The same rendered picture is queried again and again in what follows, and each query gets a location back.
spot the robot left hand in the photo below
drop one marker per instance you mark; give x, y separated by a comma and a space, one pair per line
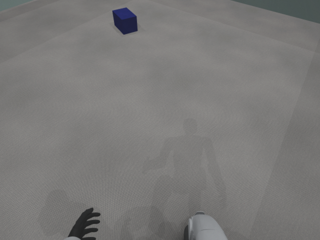
78, 230

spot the carton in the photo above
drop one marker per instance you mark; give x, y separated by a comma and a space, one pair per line
125, 20

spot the robot right thigh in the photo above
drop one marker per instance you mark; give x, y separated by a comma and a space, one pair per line
204, 227

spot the robot right shin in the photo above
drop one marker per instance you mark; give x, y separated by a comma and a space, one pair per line
199, 213

